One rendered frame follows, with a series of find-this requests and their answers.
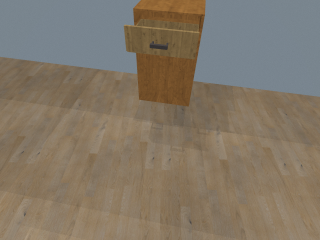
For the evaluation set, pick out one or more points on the cabinet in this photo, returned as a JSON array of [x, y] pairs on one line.
[[166, 79]]

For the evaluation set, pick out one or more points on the handle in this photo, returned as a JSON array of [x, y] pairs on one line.
[[158, 46]]

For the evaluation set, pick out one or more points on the drawer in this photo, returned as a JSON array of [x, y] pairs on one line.
[[182, 38]]

